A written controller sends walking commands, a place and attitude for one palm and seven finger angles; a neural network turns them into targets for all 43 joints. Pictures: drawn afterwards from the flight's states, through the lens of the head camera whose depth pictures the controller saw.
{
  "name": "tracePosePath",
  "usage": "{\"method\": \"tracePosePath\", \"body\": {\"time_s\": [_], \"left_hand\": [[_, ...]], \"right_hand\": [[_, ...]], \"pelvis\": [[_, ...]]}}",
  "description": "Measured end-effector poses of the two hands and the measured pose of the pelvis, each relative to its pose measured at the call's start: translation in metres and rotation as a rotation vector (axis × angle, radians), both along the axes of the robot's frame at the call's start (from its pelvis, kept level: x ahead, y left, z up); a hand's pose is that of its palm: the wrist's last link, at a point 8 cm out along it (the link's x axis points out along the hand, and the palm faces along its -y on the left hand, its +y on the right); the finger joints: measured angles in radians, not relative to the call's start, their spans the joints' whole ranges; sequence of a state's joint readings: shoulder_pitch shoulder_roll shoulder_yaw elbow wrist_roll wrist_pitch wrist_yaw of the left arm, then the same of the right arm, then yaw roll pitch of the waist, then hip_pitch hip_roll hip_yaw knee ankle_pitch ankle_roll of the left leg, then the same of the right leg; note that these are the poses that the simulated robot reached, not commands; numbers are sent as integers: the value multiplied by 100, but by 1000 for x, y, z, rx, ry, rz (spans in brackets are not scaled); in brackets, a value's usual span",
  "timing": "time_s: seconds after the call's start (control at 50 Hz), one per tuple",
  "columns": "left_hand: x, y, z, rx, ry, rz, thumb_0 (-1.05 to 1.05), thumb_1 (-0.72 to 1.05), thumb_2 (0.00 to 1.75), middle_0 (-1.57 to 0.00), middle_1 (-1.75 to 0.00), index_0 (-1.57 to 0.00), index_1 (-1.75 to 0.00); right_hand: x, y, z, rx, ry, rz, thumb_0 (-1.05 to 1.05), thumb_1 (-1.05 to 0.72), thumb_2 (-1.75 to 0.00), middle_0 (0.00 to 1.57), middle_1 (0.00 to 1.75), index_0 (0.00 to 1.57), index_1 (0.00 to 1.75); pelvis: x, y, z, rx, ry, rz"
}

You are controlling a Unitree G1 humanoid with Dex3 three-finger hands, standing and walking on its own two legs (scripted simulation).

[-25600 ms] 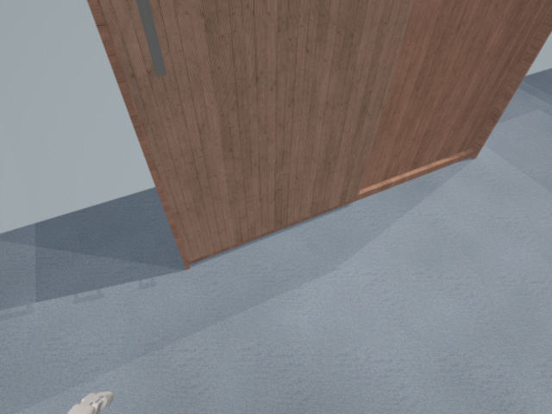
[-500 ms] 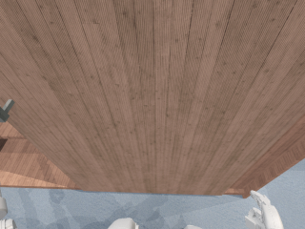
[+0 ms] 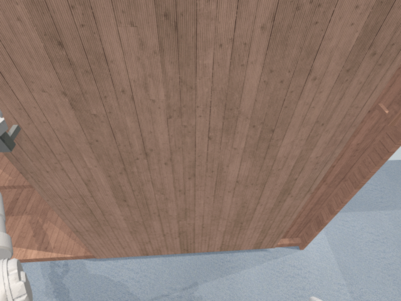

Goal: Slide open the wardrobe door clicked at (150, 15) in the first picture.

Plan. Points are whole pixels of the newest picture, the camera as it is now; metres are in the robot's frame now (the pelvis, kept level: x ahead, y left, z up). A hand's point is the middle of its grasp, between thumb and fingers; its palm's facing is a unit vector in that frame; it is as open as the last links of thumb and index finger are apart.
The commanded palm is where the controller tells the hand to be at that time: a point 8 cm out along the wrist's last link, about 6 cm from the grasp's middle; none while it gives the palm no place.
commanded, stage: stop walking and hold the door there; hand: left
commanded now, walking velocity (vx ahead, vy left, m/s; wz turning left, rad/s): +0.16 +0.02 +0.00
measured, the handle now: out of the picture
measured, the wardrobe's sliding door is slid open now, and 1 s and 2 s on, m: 0.68 0.68 0.68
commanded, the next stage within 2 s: loosen the grip on the handle in 1.48 s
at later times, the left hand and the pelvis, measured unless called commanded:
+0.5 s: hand out of the picture +0.37 +0.38 +0.18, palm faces +0.56 -0.79 -0.24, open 5.4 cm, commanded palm +0.33 +0.41 +0.16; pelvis +0.01 +0.03 +0.00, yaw +3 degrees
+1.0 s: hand out of the picture +0.37 +0.38 +0.18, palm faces +0.47 -0.86 -0.19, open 5.5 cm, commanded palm +0.33 +0.41 +0.16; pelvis -0.01 +0.09 +0.00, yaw +3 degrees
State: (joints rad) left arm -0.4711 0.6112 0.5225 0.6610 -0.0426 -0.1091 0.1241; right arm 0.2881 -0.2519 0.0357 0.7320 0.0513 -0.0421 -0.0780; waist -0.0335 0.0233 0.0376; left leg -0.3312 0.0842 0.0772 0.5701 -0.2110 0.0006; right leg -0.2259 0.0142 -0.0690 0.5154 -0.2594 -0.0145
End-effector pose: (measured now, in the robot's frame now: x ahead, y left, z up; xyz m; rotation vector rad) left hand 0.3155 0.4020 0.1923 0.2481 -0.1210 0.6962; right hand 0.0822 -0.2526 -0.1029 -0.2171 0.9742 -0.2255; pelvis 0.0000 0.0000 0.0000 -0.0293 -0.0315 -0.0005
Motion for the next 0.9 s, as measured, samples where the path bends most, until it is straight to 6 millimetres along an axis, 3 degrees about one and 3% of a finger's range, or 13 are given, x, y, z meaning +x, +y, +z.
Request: {"method": "tracePosePath", "body": {"time_s": [0.16,0.32,0.44,0.58,0.68,0.8,0.9], "left_hand": [[1,3,-1,1,-1,-42,-9,66,76,-46,-140,-40,-139],[1,2,0,5,14,-17,-10,65,76,-46,-140,-39,-140],[4,7,-2,30,45,-61,-13,64,77,-46,-140,-41,-140],[10,16,-8,70,-37,-158,-12,65,81,-46,-140,-44,-140],[9,16,-9,74,-42,-178,-12,68,79,-45,-142,-39,-140],[9,12,-9,50,-39,-181,-11,71,77,-45,-141,-36,-140],[9,13,-9,58,-30,-188,-12,70,77,-46,-141,-37,-140]], "right_hand": [[-6,-19,11,-88,-19,-55,1,-91,-90,20,30,21,30],[8,-17,8,-61,-20,-21,1,-91,-90,20,30,21,30],[23,-9,4,-64,8,17,1,-91,-90,20,30,21,30],[51,25,4,-88,-27,68,1,-91,-90,20,30,21,30],[68,72,0,1,-99,95,1,-91,-90,20,30,20,30],[69,122,-14,113,-101,156,1,-91,-90,20,30,21,30],[60,132,-21,128,-57,186,1,-91,-90,20,30,21,30]], "pelvis": [[5,10,1,10,-4,-3],[7,3,1,4,0,10],[8,20,3,23,2,33],[5,54,-7,50,-10,77],[-8,70,-7,38,-7,53],[-16,73,-9,53,12,53],[-15,77,-8,34,4,55]]}}
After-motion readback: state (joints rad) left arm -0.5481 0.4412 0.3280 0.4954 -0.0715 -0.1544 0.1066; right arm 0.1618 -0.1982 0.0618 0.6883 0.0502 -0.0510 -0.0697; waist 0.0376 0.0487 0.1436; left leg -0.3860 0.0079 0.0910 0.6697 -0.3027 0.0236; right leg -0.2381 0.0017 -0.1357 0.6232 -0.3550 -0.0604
